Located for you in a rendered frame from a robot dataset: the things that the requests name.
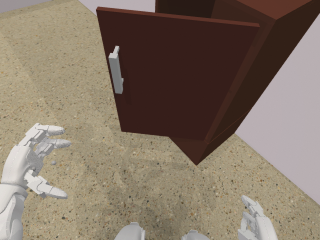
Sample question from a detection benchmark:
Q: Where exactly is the cupboard door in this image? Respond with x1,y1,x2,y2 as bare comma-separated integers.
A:
96,6,260,141

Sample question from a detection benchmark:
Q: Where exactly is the robot right shin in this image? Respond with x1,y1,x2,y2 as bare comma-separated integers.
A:
188,230,198,234

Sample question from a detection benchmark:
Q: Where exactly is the robot left hand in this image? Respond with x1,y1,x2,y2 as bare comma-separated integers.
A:
1,123,72,199

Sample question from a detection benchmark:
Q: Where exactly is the robot left thigh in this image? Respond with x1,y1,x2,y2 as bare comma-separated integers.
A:
114,225,146,240

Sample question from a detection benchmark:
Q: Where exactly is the robot left forearm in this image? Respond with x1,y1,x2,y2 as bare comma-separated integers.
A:
0,183,28,240

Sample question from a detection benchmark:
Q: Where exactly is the robot right hand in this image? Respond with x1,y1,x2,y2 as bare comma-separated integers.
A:
237,195,278,240

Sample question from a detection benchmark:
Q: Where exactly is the handle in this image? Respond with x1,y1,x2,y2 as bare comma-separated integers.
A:
108,46,124,94

